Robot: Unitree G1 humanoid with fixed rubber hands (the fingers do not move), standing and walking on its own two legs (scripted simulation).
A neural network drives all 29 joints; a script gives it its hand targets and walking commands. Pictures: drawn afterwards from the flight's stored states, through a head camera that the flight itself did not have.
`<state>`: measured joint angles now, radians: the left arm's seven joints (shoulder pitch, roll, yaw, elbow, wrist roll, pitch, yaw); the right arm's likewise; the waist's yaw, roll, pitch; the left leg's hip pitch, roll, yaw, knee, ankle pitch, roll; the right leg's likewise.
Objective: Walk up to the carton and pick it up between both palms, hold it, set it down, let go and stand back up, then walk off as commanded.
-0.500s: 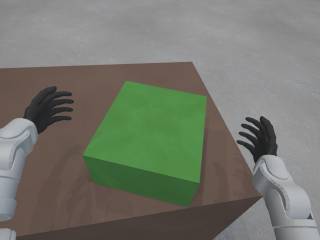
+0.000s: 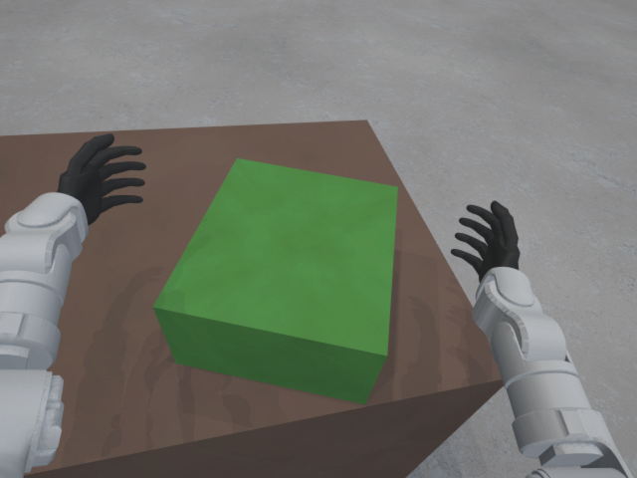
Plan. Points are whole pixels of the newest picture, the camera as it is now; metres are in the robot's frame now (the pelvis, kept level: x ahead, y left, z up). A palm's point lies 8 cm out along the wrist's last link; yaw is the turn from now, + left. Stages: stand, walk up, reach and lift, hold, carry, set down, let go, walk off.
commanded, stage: reach and lift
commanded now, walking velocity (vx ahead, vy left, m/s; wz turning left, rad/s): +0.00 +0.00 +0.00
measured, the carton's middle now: (294, 269) +0.46 -0.02 -0.02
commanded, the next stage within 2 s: none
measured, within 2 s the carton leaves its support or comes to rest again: neither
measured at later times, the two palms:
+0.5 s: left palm (127, 260) +0.44 +0.21 +0.04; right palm (454, 306) +0.33 -0.22 +0.03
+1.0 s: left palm (133, 263) +0.45 +0.21 +0.03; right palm (432, 296) +0.35 -0.20 +0.03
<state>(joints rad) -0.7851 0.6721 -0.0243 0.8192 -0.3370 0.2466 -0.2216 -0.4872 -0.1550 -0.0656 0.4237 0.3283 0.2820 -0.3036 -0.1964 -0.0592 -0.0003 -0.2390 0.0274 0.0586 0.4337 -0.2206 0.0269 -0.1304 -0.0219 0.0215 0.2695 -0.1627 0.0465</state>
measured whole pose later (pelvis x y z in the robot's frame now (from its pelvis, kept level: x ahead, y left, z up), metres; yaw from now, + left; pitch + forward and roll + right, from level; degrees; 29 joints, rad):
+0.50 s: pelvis +0.00 +0.00 -0.02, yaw +1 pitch +12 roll -3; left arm -0.82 0.52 -0.09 1.28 -0.30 -0.15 -0.18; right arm -0.53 -0.05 -0.01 0.88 0.24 -0.13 -0.30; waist -0.23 -0.02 -0.14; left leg -0.55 0.04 0.01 0.61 -0.27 0.02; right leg -0.43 -0.01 -0.02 0.47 -0.24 0.05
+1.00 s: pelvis -0.02 +0.01 -0.03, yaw +1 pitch +19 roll -5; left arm -0.95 0.47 -0.17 1.38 -0.30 -0.18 -0.13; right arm -0.76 -0.03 -0.08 1.19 0.24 -0.25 -0.30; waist -0.23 0.00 -0.23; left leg -0.78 0.05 -0.02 0.74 -0.29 0.02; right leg -0.64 0.00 -0.04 0.56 -0.24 0.05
